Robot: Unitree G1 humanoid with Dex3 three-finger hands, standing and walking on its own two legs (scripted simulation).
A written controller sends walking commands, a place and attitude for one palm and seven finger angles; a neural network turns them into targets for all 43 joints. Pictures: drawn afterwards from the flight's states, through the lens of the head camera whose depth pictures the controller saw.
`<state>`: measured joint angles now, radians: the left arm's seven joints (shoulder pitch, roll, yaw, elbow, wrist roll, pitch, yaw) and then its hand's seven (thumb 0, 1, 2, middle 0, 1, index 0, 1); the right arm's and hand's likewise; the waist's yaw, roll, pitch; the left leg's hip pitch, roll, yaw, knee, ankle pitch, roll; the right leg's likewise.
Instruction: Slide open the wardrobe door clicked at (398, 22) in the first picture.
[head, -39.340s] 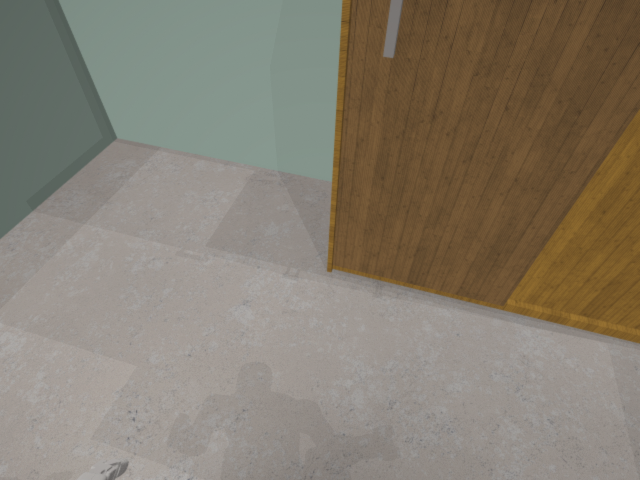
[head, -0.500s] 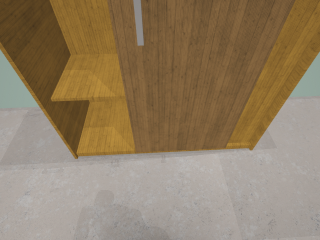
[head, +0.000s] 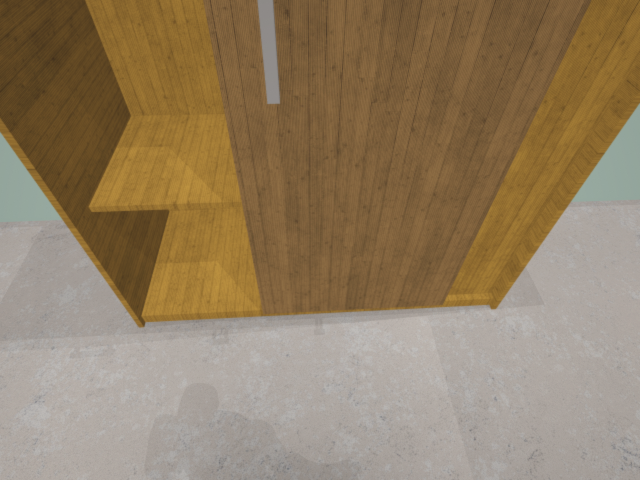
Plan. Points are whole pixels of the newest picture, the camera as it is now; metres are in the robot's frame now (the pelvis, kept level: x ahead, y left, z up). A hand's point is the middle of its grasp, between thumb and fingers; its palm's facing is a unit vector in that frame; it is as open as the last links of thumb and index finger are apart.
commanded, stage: look to check the result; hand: left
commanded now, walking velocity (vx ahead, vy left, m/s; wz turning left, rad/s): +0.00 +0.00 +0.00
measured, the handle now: (269, 42) +0.72 +0.12 +0.20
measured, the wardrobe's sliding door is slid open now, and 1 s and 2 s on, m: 0.42 0.42 0.42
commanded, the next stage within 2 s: stand and wait in 0.48 s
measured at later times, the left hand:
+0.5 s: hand out of the picture +0.09 +0.23 -0.16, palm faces -0.02 -0.95 -0.32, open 7.4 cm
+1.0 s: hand out of the picture +0.11 +0.22 -0.16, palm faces -0.04 -0.95 -0.32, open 7.4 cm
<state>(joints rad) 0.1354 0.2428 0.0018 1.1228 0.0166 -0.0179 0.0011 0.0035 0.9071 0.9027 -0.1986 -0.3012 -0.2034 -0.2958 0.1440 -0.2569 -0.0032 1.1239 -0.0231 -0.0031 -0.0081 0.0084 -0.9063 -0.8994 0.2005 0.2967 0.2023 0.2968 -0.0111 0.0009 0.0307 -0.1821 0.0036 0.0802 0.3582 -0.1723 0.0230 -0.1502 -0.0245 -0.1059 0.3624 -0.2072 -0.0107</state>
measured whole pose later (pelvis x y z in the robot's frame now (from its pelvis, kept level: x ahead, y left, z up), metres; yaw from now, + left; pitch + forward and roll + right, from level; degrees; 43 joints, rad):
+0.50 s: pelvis +0.02 -0.01 +0.00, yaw +0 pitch +0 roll +0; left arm 0.12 0.32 0.01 1.14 0.01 -0.03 0.00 0.00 0.91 0.90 -0.20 -0.30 -0.20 -0.30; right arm 0.10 -0.32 0.00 1.13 -0.02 0.00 -0.01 0.01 -0.91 -0.90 0.20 0.30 0.20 0.30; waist 0.00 0.01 0.03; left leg -0.12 0.02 0.07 0.31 -0.17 0.00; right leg -0.09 0.00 -0.11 0.30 -0.21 -0.03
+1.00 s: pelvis +0.03 -0.02 +0.00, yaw +0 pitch -1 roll +0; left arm 0.11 0.32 0.00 1.13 0.01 -0.02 0.00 0.00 0.91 0.90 -0.20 -0.30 -0.20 -0.30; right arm 0.11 -0.32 0.00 1.13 -0.02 0.00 -0.01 0.01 -0.90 -0.90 0.20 0.30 0.20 0.30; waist -0.01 0.00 0.03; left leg -0.10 0.03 0.08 0.29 -0.17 -0.01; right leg -0.06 0.01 -0.11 0.27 -0.20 -0.04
